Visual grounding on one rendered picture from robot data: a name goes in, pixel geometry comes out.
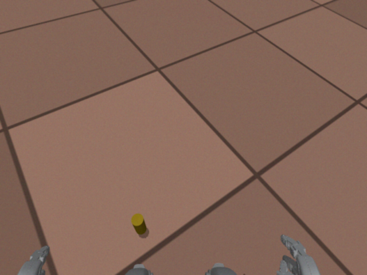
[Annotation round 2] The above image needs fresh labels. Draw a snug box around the left robot hand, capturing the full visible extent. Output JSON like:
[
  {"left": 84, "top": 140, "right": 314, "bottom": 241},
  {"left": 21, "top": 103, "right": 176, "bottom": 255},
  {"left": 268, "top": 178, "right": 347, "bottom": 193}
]
[{"left": 17, "top": 246, "right": 50, "bottom": 275}]

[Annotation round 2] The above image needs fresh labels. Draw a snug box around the can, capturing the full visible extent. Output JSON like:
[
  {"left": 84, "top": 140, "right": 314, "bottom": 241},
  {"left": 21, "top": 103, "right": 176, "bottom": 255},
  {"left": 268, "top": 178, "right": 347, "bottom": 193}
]
[{"left": 131, "top": 214, "right": 146, "bottom": 234}]

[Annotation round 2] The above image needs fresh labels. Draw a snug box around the right robot hand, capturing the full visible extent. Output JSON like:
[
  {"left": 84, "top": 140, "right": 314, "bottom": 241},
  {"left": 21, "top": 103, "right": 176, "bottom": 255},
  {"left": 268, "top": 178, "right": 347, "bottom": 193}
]
[{"left": 276, "top": 235, "right": 321, "bottom": 275}]

